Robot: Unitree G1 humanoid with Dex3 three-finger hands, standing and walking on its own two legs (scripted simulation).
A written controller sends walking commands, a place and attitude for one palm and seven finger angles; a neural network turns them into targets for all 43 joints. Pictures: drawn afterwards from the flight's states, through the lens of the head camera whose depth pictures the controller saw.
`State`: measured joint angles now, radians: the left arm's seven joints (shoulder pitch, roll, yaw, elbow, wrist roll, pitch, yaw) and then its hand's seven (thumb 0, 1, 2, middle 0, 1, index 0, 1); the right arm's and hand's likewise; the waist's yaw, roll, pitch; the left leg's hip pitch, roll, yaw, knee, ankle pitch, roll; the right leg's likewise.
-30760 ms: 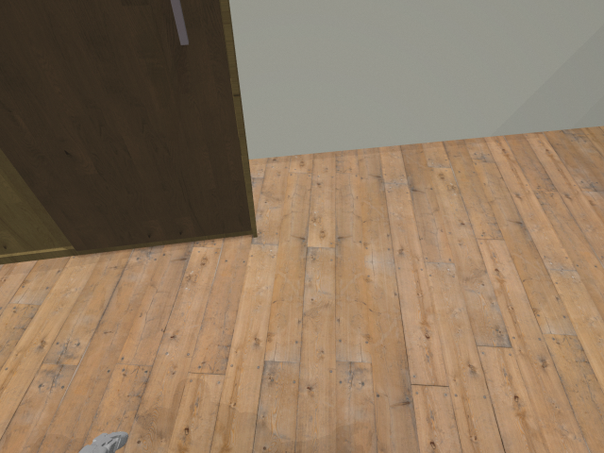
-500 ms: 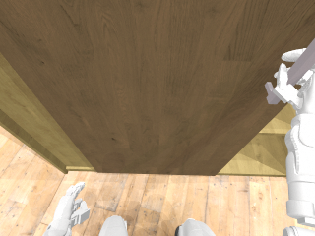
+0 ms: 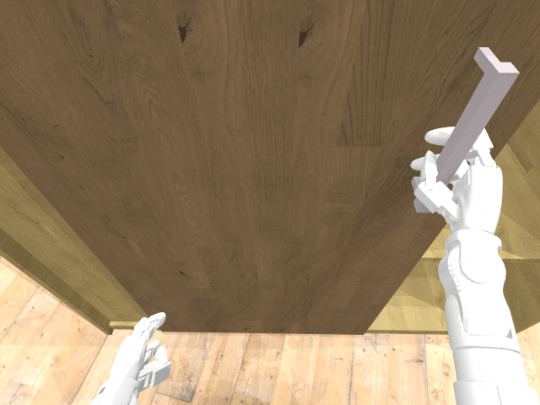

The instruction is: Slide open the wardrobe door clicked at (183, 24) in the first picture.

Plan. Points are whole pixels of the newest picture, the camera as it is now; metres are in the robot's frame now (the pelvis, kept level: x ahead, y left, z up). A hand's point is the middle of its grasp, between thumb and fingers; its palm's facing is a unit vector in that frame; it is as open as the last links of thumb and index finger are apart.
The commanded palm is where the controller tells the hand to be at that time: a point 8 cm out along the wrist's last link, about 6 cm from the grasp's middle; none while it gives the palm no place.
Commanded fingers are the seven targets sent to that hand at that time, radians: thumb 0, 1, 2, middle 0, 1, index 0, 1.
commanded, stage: stop walking and hold the door there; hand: right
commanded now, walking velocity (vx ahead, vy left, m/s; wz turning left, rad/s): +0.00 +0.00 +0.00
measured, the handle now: (449, 142) +0.40 -0.21 +0.19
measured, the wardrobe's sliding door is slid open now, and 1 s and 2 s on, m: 0.49 0.49 0.49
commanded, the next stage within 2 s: loosen the grip on the handle in 0.26 s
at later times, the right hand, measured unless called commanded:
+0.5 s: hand (439, 184) +0.35 -0.20 +0.16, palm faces +0.22 +0.97 -0.06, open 6.7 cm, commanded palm +0.32 -0.23 +0.15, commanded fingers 0.00 0.07 -0.43 0.45 1.40 0.45 1.40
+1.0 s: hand (432, 189) +0.35 -0.19 +0.16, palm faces +0.26 +0.96 -0.09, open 14.6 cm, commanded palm +0.32 -0.23 +0.15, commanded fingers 0.00 0.55 -0.20 0.25 1.15 0.25 1.15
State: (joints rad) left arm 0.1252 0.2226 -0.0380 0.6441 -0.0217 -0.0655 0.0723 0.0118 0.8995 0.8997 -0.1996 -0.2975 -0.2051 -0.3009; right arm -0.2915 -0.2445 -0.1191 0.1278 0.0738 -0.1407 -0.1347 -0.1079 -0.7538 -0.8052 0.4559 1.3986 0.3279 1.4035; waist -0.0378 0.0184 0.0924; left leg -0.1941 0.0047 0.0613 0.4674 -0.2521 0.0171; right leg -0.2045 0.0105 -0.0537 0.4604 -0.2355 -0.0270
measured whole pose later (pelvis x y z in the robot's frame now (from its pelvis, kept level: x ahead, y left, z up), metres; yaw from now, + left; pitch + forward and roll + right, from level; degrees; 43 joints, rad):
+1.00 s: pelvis -0.02 +0.01 -0.01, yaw +1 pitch +2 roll +0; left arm 0.28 0.27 0.00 0.72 -0.03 -0.16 0.07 0.01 0.90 0.90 -0.20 -0.30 -0.20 -0.30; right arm -0.34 -0.29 -0.23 0.36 0.12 -0.26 -0.06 -0.01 0.54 -0.21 0.33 1.23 0.25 1.18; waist -0.01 -0.02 -0.02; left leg -0.33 -0.02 0.05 0.56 -0.26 0.04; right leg -0.34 -0.02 -0.06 0.56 -0.25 -0.02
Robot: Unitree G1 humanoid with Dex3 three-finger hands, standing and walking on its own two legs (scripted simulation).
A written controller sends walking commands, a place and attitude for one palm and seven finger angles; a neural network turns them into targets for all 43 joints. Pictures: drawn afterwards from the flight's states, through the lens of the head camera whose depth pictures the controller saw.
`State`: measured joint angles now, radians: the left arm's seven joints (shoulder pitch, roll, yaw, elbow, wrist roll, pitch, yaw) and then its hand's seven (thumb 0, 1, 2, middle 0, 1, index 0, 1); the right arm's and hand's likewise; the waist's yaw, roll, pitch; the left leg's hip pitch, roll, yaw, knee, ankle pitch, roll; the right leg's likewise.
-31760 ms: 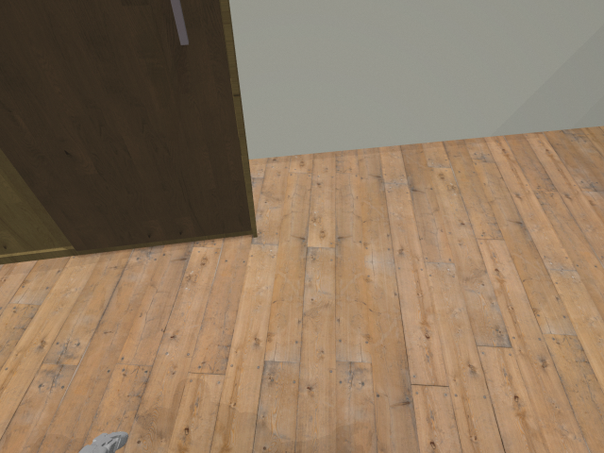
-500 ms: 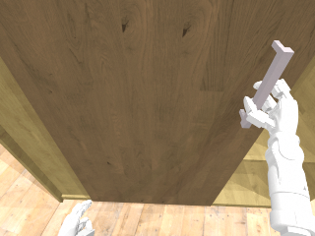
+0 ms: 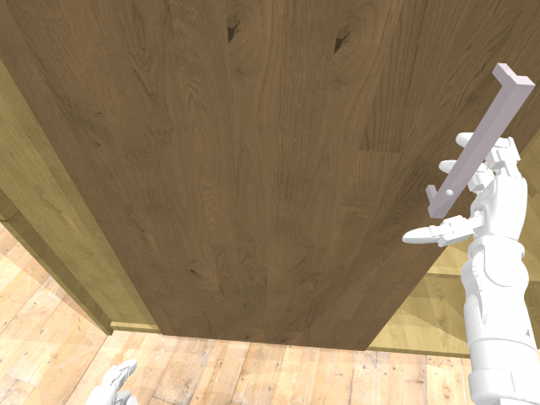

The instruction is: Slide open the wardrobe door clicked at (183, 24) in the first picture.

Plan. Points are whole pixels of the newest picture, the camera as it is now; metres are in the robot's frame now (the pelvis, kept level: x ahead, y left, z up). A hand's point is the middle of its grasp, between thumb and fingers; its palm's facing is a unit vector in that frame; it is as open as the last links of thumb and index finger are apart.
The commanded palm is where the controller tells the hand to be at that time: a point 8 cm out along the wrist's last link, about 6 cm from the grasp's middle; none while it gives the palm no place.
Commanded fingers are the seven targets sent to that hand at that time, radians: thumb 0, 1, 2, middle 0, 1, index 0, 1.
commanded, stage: slip the hand off the handle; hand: right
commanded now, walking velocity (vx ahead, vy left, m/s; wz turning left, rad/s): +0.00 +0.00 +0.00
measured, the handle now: (465, 150) +0.41 -0.23 +0.20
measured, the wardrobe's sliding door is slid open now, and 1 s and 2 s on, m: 0.49 0.49 0.49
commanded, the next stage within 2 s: draw the hand back to the body in 1.32 s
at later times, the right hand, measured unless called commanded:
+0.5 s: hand (499, 202) +0.36 -0.28 +0.16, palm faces +0.31 +0.94 -0.10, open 14.7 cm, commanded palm +0.32 -0.32 +0.16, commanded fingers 0.00 0.55 -0.20 0.25 1.15 0.25 1.15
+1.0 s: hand (538, 254) +0.27 -0.29 +0.17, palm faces +0.34 +0.93 -0.11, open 14.7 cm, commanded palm +0.24 -0.32 +0.16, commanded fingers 0.00 0.55 -0.20 0.25 1.15 0.25 1.15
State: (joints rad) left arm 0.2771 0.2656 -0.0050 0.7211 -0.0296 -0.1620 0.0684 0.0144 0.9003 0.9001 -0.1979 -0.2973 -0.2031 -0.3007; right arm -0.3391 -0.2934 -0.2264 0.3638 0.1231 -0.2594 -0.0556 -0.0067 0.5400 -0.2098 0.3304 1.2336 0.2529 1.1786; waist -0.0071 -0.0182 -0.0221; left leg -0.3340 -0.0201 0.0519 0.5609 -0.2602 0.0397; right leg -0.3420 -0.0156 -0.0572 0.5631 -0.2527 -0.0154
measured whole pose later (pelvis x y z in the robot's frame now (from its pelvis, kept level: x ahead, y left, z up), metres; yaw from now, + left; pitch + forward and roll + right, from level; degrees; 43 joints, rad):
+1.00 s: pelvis +0.00 -0.02 +0.00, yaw -1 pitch +0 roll +1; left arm 0.23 0.24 -0.04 0.68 -0.04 -0.17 0.09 0.01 0.90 0.90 -0.20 -0.30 -0.20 -0.30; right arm -0.02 -0.33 -0.36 0.08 0.22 -0.19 0.09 -0.01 0.56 -0.20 0.26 1.15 0.26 1.15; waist -0.05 -0.03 -0.05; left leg -0.31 0.00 0.06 0.59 -0.29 0.02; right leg -0.33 0.00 -0.05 0.62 -0.28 -0.04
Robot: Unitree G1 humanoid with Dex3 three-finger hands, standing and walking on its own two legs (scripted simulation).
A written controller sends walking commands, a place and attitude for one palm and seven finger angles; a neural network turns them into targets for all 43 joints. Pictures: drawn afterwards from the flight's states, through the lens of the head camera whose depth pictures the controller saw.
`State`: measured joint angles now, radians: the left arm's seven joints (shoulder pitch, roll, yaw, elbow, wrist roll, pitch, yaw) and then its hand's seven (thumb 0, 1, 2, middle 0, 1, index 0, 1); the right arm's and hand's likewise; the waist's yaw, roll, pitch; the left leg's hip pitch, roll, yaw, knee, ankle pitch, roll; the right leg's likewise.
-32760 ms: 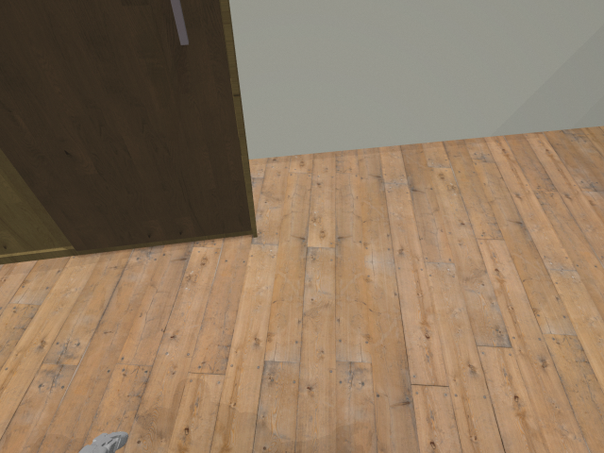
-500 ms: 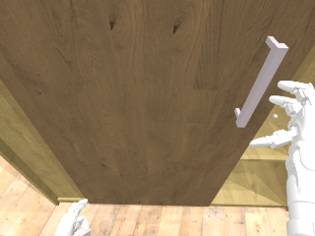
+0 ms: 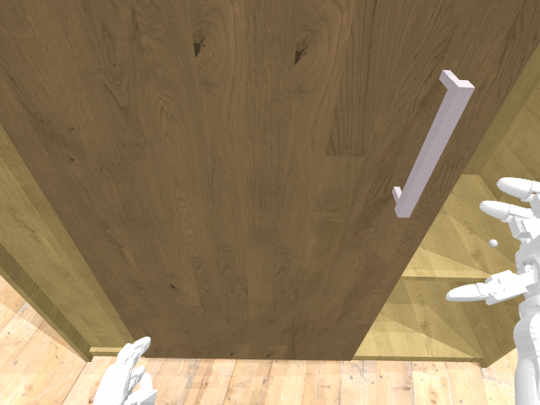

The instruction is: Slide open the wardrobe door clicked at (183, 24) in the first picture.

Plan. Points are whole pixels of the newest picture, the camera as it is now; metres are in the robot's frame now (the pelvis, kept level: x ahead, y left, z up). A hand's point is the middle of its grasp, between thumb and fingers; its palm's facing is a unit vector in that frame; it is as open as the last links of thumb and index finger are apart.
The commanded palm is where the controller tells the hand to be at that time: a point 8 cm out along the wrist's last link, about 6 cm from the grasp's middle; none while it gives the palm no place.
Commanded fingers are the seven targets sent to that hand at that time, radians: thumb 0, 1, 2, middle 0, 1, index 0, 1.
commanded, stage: slip the hand off the handle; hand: right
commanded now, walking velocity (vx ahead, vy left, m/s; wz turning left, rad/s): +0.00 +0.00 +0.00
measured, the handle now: (422, 151) +0.42 -0.21 +0.21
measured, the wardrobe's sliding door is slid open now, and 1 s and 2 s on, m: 0.49 0.49 0.49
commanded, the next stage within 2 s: draw the hand back to the body in 0.32 s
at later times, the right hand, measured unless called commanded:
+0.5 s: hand (504, 281) +0.23 -0.25 +0.17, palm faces +0.29 +0.95 -0.13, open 14.7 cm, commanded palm +0.19 -0.30 +0.17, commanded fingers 0.00 0.55 -0.20 0.25 1.15 0.25 1.15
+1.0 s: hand (511, 293) +0.21 -0.25 +0.17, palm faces +0.20 +0.96 -0.19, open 14.4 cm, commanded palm +0.17 -0.30 +0.18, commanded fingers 0.00 0.22 -0.36 0.24 0.96 0.24 0.96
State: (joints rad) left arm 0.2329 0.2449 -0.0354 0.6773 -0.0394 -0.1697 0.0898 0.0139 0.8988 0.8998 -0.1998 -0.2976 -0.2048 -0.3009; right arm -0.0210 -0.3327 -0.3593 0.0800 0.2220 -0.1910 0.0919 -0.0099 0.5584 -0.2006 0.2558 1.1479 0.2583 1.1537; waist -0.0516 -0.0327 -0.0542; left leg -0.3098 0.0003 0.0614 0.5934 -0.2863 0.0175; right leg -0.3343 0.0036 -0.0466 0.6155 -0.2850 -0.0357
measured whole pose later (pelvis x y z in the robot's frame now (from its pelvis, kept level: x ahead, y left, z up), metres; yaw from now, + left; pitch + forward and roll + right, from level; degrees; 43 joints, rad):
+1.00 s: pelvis +0.01 +0.01 +0.01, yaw -2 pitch -4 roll +1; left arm 0.21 0.26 -0.06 0.64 -0.05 -0.30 0.11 0.01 0.90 0.90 -0.20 -0.30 -0.20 -0.30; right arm 0.25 -0.39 -0.37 -0.24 0.29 0.10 0.25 -0.01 0.49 -0.23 0.25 1.11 0.25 1.11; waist -0.08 -0.06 -0.04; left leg -0.17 -0.01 0.09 0.52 -0.28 0.02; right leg -0.22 0.00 -0.01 0.57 -0.28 -0.03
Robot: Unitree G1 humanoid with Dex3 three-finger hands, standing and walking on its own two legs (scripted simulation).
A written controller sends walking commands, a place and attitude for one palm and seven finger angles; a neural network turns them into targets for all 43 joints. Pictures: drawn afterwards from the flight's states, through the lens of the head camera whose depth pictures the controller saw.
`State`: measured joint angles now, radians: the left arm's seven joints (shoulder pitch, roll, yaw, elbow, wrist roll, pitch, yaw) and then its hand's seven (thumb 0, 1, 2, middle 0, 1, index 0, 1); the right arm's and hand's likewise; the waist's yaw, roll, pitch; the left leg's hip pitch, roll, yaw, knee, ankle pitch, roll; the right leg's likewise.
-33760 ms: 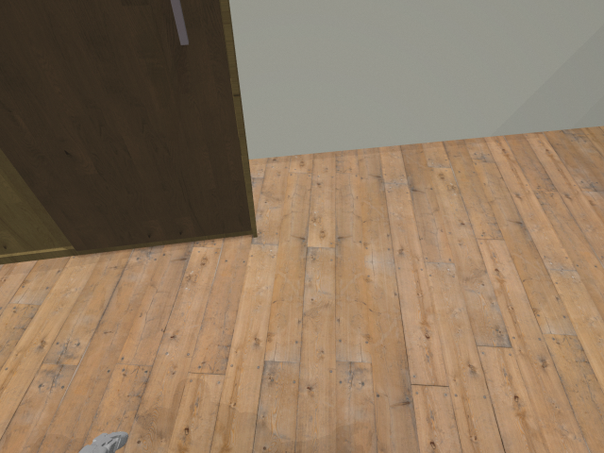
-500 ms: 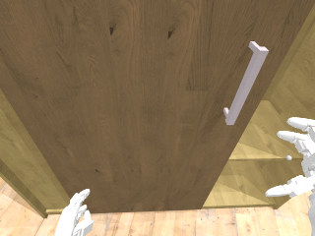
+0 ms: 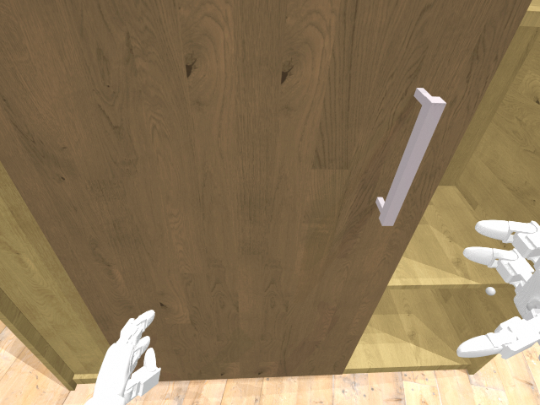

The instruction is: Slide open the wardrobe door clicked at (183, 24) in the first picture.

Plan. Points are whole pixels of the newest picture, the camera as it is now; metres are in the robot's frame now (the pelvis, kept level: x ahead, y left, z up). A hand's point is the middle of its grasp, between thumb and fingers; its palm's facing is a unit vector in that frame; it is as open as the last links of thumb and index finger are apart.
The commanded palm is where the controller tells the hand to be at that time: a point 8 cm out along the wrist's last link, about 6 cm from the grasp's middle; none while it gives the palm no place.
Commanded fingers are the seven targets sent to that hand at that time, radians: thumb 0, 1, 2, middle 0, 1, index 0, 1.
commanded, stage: draw the hand back to the body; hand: right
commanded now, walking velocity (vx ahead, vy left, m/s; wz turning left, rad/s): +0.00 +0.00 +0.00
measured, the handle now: (402, 162) +0.41 -0.20 +0.20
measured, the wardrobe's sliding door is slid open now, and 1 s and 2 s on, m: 0.49 0.49 0.49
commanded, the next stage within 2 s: step back with the hand held close in 1.02 s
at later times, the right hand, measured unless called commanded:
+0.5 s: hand (506, 287) +0.21 -0.27 +0.17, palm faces +0.43 +0.83 -0.36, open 10.2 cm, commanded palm +0.16 -0.31 +0.18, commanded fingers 0.00 -0.68 -0.80 0.21 0.43 0.21 0.43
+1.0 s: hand (511, 294) +0.20 -0.27 +0.17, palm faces +0.44 +0.82 -0.36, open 7.5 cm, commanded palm +0.16 -0.30 +0.18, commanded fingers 0.00 -0.90 -0.90 0.20 0.30 0.20 0.30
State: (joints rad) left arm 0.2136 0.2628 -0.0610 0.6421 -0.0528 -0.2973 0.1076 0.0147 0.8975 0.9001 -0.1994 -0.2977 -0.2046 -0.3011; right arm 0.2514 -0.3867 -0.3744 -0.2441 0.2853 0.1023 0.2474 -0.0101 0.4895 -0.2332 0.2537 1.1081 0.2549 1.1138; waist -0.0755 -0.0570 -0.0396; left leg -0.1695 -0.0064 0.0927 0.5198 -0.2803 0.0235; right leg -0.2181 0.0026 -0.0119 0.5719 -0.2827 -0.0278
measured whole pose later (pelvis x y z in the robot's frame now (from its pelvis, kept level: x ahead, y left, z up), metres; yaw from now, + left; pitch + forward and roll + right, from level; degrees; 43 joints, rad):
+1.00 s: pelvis +0.01 -0.01 +0.01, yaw +1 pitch -6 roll +1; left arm 0.20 0.22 -0.02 0.66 0.00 -0.13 0.07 0.01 0.90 0.90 -0.20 -0.30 -0.21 -0.30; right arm 0.45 -0.34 -0.33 -0.39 0.08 -0.08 -0.10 0.02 -0.88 -0.90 0.21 0.30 0.21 0.31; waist -0.08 -0.05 0.01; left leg -0.07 0.00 0.06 0.40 -0.23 0.01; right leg -0.10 0.01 -0.04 0.44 -0.24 -0.04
